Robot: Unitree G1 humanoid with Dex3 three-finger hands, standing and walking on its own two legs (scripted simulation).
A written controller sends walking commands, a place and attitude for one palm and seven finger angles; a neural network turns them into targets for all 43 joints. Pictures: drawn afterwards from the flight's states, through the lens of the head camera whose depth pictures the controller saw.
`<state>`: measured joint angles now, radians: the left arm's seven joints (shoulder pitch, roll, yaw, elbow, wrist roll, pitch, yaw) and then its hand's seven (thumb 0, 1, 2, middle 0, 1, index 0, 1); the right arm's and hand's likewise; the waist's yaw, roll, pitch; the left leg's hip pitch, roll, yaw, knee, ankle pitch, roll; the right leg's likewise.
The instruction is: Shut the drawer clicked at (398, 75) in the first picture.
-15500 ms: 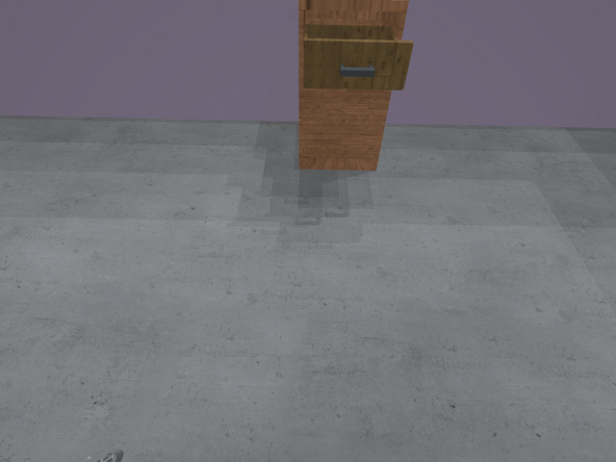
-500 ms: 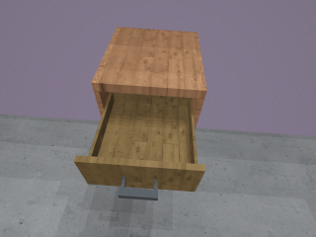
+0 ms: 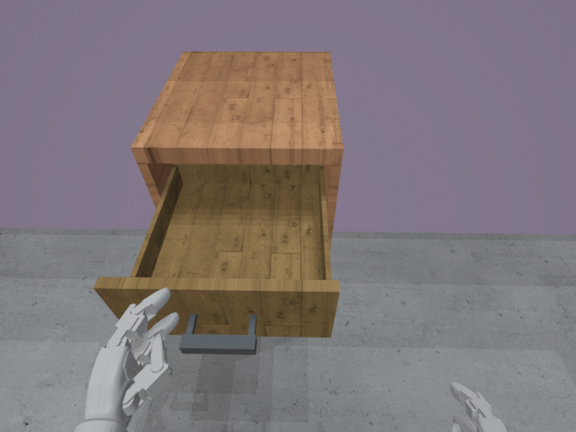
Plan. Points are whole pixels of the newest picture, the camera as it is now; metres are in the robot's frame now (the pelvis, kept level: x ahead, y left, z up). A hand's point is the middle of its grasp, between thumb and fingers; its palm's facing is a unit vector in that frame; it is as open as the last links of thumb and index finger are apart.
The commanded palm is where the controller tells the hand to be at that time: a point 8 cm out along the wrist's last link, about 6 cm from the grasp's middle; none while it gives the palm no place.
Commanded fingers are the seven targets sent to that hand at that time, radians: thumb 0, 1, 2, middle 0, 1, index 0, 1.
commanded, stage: raise the hand and make a fist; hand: left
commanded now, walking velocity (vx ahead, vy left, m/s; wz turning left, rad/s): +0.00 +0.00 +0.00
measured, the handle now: (221, 332) +0.29 +0.11 -0.05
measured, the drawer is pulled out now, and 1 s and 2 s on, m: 0.29 0.29 0.29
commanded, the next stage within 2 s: relax the arm and regain balance in 1.38 s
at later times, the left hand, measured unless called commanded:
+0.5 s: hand (204, 422) +0.16 +0.10 +0.00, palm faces -0.04 -1.00 -0.04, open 4.2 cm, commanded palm +0.10 +0.18 +0.01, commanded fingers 0.00 0.90 0.90 -0.98 -1.14 -0.98 -1.14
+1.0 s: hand out of the picture +0.12 +0.08 +0.03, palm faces -0.01 -1.00 -0.06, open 3.1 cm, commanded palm +0.08 +0.14 +0.04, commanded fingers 0.00 0.90 0.90 -1.40 -1.60 -1.40 -1.60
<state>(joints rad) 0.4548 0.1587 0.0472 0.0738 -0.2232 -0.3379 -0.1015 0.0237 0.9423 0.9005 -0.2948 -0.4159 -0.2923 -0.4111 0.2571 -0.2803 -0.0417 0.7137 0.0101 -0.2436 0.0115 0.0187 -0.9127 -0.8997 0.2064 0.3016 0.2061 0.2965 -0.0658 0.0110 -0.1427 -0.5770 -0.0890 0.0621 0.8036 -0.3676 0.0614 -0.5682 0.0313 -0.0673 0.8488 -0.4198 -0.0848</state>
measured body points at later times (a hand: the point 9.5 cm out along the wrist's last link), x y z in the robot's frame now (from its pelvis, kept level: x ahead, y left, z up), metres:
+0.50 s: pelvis -0.02 -0.07 -0.05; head +0.02 -0.09 +0.40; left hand +0.15 +0.16 +0.01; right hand +0.18 -0.27 -0.14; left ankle +0.02 +0.07 -0.70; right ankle +0.00 -0.07 -0.70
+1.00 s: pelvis -0.03 -0.09 -0.04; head +0.01 -0.12 +0.41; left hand +0.12 +0.13 +0.04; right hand +0.19 -0.32 -0.11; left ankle +0.02 +0.07 -0.70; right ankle +0.00 -0.07 -0.70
